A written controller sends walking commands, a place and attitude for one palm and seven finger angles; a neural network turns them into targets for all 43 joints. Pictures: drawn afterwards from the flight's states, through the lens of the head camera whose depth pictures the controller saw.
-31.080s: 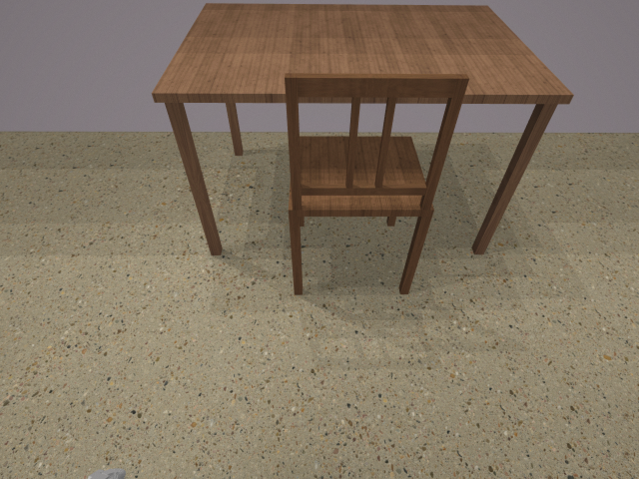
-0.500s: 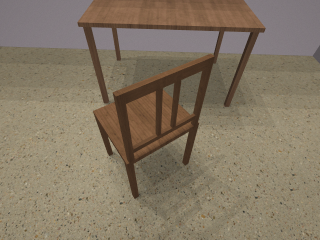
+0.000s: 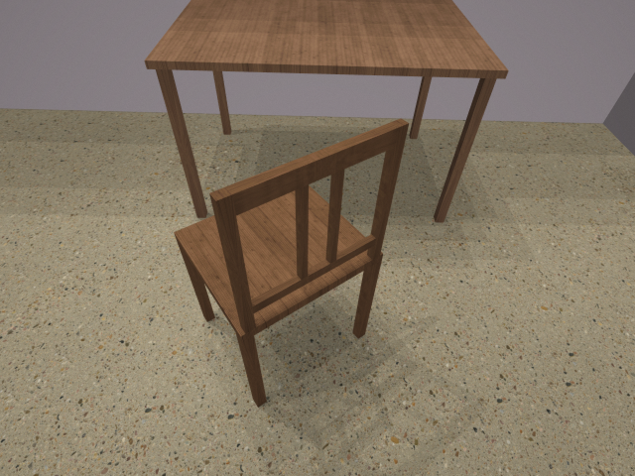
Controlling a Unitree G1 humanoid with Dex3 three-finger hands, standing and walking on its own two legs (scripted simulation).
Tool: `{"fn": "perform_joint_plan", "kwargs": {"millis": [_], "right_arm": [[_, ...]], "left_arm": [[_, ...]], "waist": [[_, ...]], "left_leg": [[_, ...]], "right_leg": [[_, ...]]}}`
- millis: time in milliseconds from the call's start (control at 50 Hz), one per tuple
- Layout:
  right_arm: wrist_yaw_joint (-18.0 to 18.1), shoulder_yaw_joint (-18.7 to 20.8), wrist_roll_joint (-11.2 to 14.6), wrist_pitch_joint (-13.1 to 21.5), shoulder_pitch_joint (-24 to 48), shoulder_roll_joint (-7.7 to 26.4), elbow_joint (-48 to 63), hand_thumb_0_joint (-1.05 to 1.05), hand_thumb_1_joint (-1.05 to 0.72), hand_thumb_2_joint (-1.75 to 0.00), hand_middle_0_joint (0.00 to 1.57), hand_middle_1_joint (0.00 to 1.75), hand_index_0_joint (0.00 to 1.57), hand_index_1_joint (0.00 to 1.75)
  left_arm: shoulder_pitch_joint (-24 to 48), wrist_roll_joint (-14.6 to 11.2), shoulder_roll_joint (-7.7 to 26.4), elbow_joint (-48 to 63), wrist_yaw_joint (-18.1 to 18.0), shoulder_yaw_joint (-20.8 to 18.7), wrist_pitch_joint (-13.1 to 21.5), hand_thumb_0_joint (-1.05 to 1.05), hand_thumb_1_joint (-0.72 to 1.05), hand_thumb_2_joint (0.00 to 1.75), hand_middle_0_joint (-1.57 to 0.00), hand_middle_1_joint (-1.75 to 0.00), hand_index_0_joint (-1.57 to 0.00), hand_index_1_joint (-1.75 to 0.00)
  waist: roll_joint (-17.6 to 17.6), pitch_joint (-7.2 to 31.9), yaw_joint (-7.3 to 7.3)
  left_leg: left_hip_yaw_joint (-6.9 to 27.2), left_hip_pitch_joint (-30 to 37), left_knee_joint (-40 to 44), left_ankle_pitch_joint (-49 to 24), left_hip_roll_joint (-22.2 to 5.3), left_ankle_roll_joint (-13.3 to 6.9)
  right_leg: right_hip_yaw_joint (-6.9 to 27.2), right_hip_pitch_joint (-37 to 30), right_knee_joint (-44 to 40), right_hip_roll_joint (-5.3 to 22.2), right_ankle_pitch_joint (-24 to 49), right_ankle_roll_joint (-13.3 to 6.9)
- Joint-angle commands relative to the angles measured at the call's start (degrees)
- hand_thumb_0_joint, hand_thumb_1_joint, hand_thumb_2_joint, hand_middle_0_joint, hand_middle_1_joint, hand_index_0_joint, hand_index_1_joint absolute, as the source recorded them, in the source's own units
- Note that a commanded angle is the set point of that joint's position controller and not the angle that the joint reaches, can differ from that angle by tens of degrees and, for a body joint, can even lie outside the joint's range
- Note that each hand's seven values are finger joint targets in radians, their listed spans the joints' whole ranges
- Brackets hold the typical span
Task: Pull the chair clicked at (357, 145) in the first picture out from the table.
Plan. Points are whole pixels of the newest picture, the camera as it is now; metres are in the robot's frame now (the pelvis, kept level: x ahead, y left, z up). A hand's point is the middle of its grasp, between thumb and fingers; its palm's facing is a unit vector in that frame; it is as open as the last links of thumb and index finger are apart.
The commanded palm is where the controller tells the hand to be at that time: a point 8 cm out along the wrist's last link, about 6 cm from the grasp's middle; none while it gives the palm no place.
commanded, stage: let the arm hang, fingers relaxed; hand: left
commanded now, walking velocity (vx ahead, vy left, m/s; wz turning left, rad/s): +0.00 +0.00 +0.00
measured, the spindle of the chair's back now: (302, 234) +0.59 +0.07 -0.10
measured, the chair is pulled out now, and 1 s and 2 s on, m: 0.56 0.56 0.56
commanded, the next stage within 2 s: look to check the result in 0.08 s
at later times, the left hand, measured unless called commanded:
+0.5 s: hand out of the picture -0.01 +0.16 -0.18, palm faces +0.06 -0.98 -0.16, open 7.4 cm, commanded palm none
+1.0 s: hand out of the picture +0.00 +0.16 -0.18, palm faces +0.07 -0.98 -0.16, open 7.4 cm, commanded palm none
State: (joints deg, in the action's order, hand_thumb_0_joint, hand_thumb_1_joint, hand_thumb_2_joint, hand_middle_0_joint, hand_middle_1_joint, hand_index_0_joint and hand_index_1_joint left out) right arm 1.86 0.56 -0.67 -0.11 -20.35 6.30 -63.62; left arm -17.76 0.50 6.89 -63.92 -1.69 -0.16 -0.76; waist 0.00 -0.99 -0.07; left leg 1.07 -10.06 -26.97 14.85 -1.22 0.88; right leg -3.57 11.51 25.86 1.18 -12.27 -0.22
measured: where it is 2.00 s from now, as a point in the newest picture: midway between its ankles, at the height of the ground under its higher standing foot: outside the picture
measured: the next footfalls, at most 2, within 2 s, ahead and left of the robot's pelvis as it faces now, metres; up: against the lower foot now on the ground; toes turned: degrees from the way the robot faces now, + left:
none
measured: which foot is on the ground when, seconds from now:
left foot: down 0.00-1.00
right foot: down 0.00-1.00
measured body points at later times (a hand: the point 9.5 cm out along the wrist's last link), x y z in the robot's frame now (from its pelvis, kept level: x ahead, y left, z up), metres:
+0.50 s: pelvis +0.01 +0.00 +0.00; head +0.01 +0.00 +0.45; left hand -0.01 +0.21 -0.16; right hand -0.02 -0.19 -0.16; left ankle +0.00 +0.13 -0.74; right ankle +0.02 -0.12 -0.74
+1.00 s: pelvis +0.02 +0.01 +0.00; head +0.03 +0.01 +0.45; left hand +0.00 +0.22 -0.16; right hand +0.00 -0.20 -0.16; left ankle +0.00 +0.13 -0.74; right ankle +0.02 -0.12 -0.74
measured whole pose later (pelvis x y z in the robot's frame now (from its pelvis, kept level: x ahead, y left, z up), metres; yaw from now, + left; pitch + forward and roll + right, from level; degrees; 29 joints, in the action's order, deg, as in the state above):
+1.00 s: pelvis +0.02 +0.01 +0.00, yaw +0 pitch -2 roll +0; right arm 2.3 0.7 -0.5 0.3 -18.5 5.9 -64.4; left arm -17.7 0.5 6.7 -64.3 -2.0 -1.0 -0.5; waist -0.1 -2.5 0.1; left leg 1.2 -8.4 -25.9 15.8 -0.5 0.4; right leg -3.7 9.9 25.2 1.9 -13.6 0.4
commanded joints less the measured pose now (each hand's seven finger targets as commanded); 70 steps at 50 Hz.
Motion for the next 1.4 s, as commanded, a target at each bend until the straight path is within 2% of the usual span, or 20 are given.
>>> {"fn": "perform_joint_plan", "kwargs": {"millis": [0, 80, 180, 200, 240, 340, 460, 560, 600, 640, 720, 800, 880, 900, 1000, 1080, 1100, 1280, 1320, 1380], "right_arm": [[0.6, 0.8, -0.2, 0.7, -5.2, 4.6, 1.4, 0.00, -0.90, -0.90, 0.20, 0.30, 0.20, 0.30], [0.6, 0.9, -0.2, 0.9, -5.5, 4.4, 1.2, 0.00, -0.90, -0.90, 0.20, 0.30, 0.20, 0.30], [0.6, 0.9, -0.1, 0.8, -5.9, 4.3, 1.0, 0.00, -0.90, -0.90, 0.20, 0.30, 0.20, 0.30], [0.6, 0.9, -0.1, 0.8, -5.8, 4.2, 0.9, 0.00, -0.90, -0.90, 0.20, 0.30, 0.20, 0.30], [0.6, 0.8, -0.1, 0.9, -5.8, 4.1, 0.7, 0.00, -0.90, -0.90, 0.20, 0.30, 0.20, 0.30], [0.7, 0.8, -0.1, 1.0, -5.5, 4.0, 0.6, 0.00, -0.90, -0.90, 0.20, 0.30, 0.20, 0.30], [0.7, 0.9, 0.0, 1.0, -5.5, 4.0, 0.5, 0.00, -0.90, -0.90, 0.20, 0.30, 0.20, 0.30], [0.8, 0.8, -0.1, 1.1, -4.8, 4.0, 0.4, 0.00, -0.90, -0.90, 0.20, 0.30, 0.20, 0.30], [0.8, 0.9, 0.0, 1.0, -4.6, 4.1, 0.6, 0.00, -0.90, -0.90, 0.20, 0.30, 0.20, 0.30], [0.8, 0.8, 0.0, 1.1, -4.5, 4.1, 0.5, 0.00, -0.90, -0.90, 0.20, 0.30, 0.20, 0.30], [0.9, 0.9, 0.0, 1.0, -4.1, 4.1, 0.4, 0.00, -0.90, -0.90, 0.20, 0.30, 0.20, 0.30], [0.9, 0.9, 0.1, 0.9, -4.0, 4.3, 0.5, 0.00, -0.90, -0.90, 0.20, 0.30, 0.20, 0.30], [1.0, 0.9, 0.1, 1.1, -3.8, 4.4, 0.4, 0.00, -0.90, -0.90, 0.20, 0.30, 0.20, 0.30], [1.0, 0.9, 0.1, 1.0, -3.7, 4.4, 0.4, 0.00, -0.90, -0.90, 0.20, 0.30, 0.20, 0.30], [1.0, 0.9, 0.1, 0.9, -3.7, 4.5, 0.3, 0.00, -0.90, -0.90, 0.20, 0.30, 0.20, 0.30], [1.0, 0.8, 0.1, 1.0, -3.6, 4.7, 0.2, 0.00, -0.90, -0.90, 0.20, 0.30, 0.20, 0.30], [1.0, 0.9, 0.1, 0.9, -3.6, 4.7, 0.2, 0.00, -0.90, -0.90, 0.20, 0.30, 0.20, 0.30], [1.1, 0.7, 0.1, 1.2, -3.6, 4.7, 0.0, 0.00, -0.90, -0.90, 0.20, 0.30, 0.20, 0.30], [1.2, 0.7, 0.1, 1.2, -3.5, 4.8, -0.1, 0.00, -0.90, -0.90, 0.20, 0.30, 0.20, 0.30], [1.2, 0.8, 0.2, 1.3, -3.8, 4.8, -0.1, 0.00, -0.90, -0.90, 0.20, 0.30, 0.20, 0.30]], "left_arm": [[-4.4, -0.2, 5.7, 1.1, -0.4, -1.3, 0.9, 0.00, 0.90, 0.90, -0.20, -0.30, -0.20, -0.30], [-4.5, -0.2, 5.3, 1.0, -0.4, -1.3, 1.0, 0.00, 0.90, 0.90, -0.20, -0.30, -0.20, -0.30], [-4.7, -0.2, 4.9, 0.7, -0.4, -1.4, 1.0, 0.00, 0.90, 0.90, -0.20, -0.30, -0.20, -0.30], [-4.8, -0.2, 4.9, 0.7, -0.5, -1.3, 1.0, 0.00, 0.90, 0.90, -0.20, -0.30, -0.20, -0.30], [-5.0, -0.2, 5.0, 0.6, -0.5, -1.4, 1.0, 0.00, 0.90, 0.90, -0.20, -0.30, -0.20, -0.30], [-5.2, -0.2, 4.6, 0.5, -0.5, -1.3, 1.0, 0.00, 0.90, 0.90, -0.20, -0.30, -0.20, -0.30], [-5.2, -0.2, 4.7, 0.7, -0.5, -1.4, 1.1, 0.00, 0.90, 0.90, -0.20, -0.30, -0.20, -0.30], [-5.0, -0.2, 4.5, 0.7, -0.6, -1.6, 1.0, 0.00, 0.90, 0.90, -0.20, -0.30, -0.20, -0.30], [-4.9, -0.2, 4.6, 0.7, -0.6, -1.5, 1.0, 0.00, 0.90, 0.90, -0.20, -0.30, -0.20, -0.30], [-5.0, -0.2, 4.5, 0.6, -0.6, -1.6, 1.1, 0.00, 0.90, 0.90, -0.20, -0.30, -0.20, -0.30], [-4.9, -0.2, 4.3, 0.7, -0.6, -1.5, 1.0, 0.00, 0.90, 0.90, -0.20, -0.30, -0.20, -0.30], [-4.8, -0.2, 4.4, 0.6, -0.6, -1.5, 1.1, 0.00, 0.90, 0.90, -0.20, -0.30, -0.20, -0.30], [-4.8, -0.2, 4.6, 0.5, -0.6, -1.6, 1.2, 0.00, 0.90, 0.90, -0.20, -0.30, -0.20, -0.30], [-4.6, -0.3, 4.4, 0.5, -0.6, -1.6, 1.1, 0.00, 0.90, 0.90, -0.20, -0.30, -0.20, -0.30], [-4.5, -0.2, 4.6, 0.6, -0.6, -1.6, 0.9, 0.00, 0.90, 0.90, -0.20, -0.30, -0.20, -0.30], [-4.7, -0.3, 4.6, 0.5, -0.5, -1.5, 1.0, 0.00, 0.90, 0.90, -0.20, -0.30, -0.20, -0.30], [-4.4, -0.2, 4.5, 0.5, -0.6, -1.5, 1.0, 0.00, 0.90, 0.90, -0.20, -0.30, -0.20, -0.30], [-4.6, -0.3, 4.5, 0.4, -0.6, -1.6, 1.0, 0.00, 0.90, 0.90, -0.20, -0.30, -0.20, -0.30], [-4.6, -0.3, 4.5, 0.3, -0.6, -1.6, 1.0, 0.00, 0.90, 0.90, -0.20, -0.30, -0.20, -0.30], [-4.5, -0.3, 4.7, 0.4, -0.6, -1.7, 1.1, 0.00, 0.90, 0.90, -0.20, -0.30, -0.20, -0.30]], "waist": [[-1.8, -5.7, 0.40], [-1.3, -4.7, 0.27], [0.6, -5.3, 0.21], [-0.3, -5.4, 0.28], [-0.3, -4.5, 0.29], [-1.1, -5.3, 0.33], [0.3, -4.8, 0.22], [-1.4, -5.0, 0.38], [0.2, -5.5, 0.41], [-0.3, -4.6, 0.35], [-1.6, -5.3, 0.35], [0.2, -5.4, 0.36], [-0.9, -3.9, 0.32], [0.0, -4.6, 0.33], [-0.4, -5.5, 0.36], [-0.5, -4.2, 0.26], [-0.6, -5.5, 0.32], [-0.3, -4.0, 0.31], [-1.5, -4.2, 0.38], [-0.8, -3.3, 0.28]], "left_leg": [[2.5, -5.6, 5.8, -2.3, -2.8, -3.1], [2.5, -4.9, 5.8, -3.2, -2.9, -3.1], [2.5, -4.8, 5.6, -3.6, -2.9, -3.1], [2.4, -4.9, 5.6, -3.7, -2.9, -3.2], [2.3, -4.3, 5.5, -5.1, -3.0, -3.1], [2.7, -4.3, 5.9, -5.6, -3.2, -3.3], [2.5, -4.1, 5.6, -6.4, -3.0, -3.1], [2.8, -4.1, 5.8, -7.3, -3.1, -3.2], [2.8, -4.1, 5.7, -7.3, -3.1, -3.2], [2.7, -3.5, 5.6, -8.0, -3.0, -3.2], [2.8, -3.4, 5.9, -7.8, -3.0, -3.3], [2.7, -3.0, 5.7, -8.4, -3.2, -3.3], [2.6, -2.0, 5.5, -10.0, -3.0, -3.2], [2.7, -2.3, 5.6, -10.0, -3.2, -3.3], [2.7, -2.8, 5.9, -8.6, -3.1, -3.2], [2.5, -1.7, 5.8, -9.3, -3.1, -3.2], [2.5, -2.5, 6.0, -9.0, -3.1, -3.2], [2.5, -1.2, 5.7, -11.4, -3.1, -3.2], [2.4, -1.3, 5.8, -11.7, -3.2, -3.2], [2.3, -0.6, 5.6, -12.6, -3.3, -3.2]], "right_leg": [[4.7, 1.4, -7.0, 4.1, -3.8, -2.2], [4.7, 0.9, -6.5, 4.2, -2.6, -2.2], [4.5, 1.3, -6.6, 4.3, -2.8, -2.1], [4.5, 1.3, -6.7, 4.2, -2.8, -2.2], [4.3, 0.5, -6.2, 4.4, -1.3, -2.1], [4.1, 0.7, -5.6, 4.1, -0.1, -2.0], [4.0, -0.1, -5.7, 4.3, 0.6, -1.9], [3.7, -0.4, -5.2, 4.2, 1.5, -1.8], [3.5, -0.3, -5.5, 4.1, 1.3, -1.8], [3.5, -0.9, -5.4, 4.3, 2.0, -1.8], [3.6, -0.4, -5.6, 4.2, 1.8, -1.8], [3.2, -0.5, -5.6, 4.1, 2.5, -1.8], [3.4, -1.7, -5.3, 4.5, 4.3, -1.8], [3.1, -1.4, -5.4, 4.2, 4.2, -1.8], [3.1, -1.2, -5.9, 4.1, 2.5, -1.7], [3.4, -1.4, -5.6, 4.3, 3.5, -1.7], [3.1, -1.1, -5.8, 4.0, 3.1, -1.8], [3.1, -2.1, -5.1, 4.2, 5.7, -1.7], [3.2, -2.2, -5.1, 4.2, 5.8, -1.8], [3.1, -2.7, -4.8, 4.2, 7.0, -1.7]]}}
